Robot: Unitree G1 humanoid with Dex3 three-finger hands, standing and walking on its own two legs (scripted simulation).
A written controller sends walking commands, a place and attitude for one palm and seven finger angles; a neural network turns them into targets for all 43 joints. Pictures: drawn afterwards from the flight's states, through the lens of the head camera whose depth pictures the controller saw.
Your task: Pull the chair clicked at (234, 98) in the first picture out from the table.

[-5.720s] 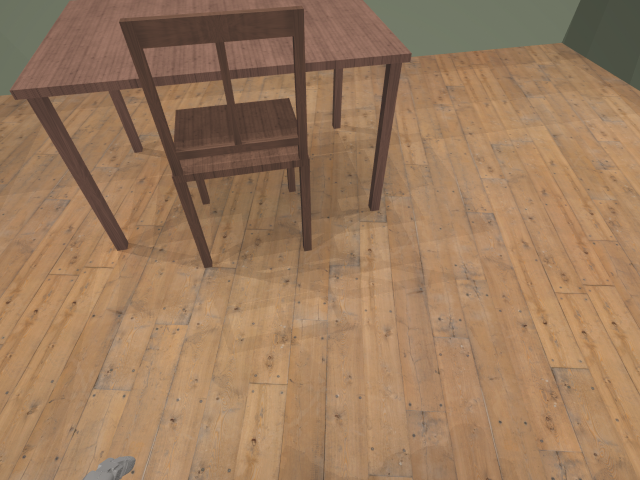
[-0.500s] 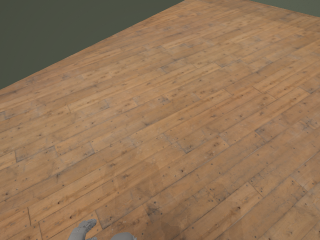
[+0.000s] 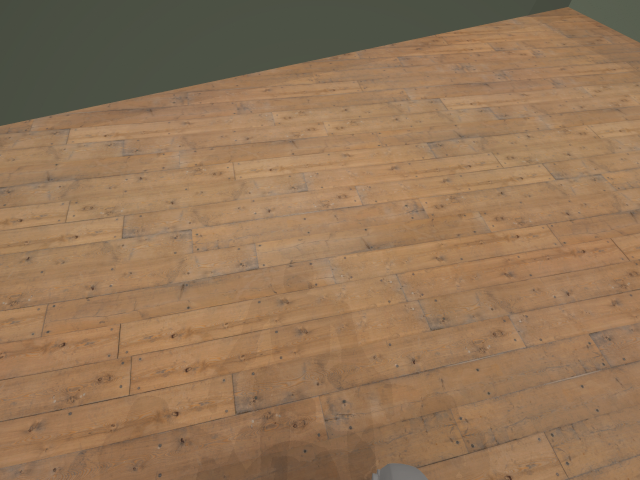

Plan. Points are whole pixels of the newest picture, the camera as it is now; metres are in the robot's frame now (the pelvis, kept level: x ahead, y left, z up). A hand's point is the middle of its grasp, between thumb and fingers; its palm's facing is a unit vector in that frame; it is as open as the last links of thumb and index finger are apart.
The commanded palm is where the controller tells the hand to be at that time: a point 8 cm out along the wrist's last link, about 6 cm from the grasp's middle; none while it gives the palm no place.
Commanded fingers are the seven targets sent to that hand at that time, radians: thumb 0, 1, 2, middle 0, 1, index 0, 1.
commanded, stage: turn to face it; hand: left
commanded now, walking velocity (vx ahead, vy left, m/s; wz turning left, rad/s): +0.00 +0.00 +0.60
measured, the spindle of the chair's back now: out of the picture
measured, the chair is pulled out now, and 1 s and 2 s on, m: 0.00 0.00 0.00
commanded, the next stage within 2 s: none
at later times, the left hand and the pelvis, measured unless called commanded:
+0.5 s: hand out of the picture +0.00 +0.12 -0.14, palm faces +0.31 -0.91 -0.28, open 7.4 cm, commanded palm none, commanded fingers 0.00 0.90 0.90 -0.20 -0.30 -0.20 -0.30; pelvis -0.03 -0.09 +0.00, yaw +18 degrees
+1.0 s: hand out of the picture -0.17 +0.15 -0.18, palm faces +0.63 -0.74 -0.25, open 7.4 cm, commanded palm none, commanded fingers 0.00 0.90 0.90 -0.20 -0.30 -0.20 -0.30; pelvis -0.07 -0.06 -0.01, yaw +36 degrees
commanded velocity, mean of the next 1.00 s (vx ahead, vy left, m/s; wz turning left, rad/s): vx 0.00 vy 0.00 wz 0.60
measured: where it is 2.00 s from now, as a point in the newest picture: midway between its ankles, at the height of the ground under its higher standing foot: outside the picture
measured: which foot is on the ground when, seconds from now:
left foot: down 0.00-0.32, up 0.34-0.82, down 0.84-1.00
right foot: up 0.00-0.30, down 0.32-0.84, up 0.86-1.00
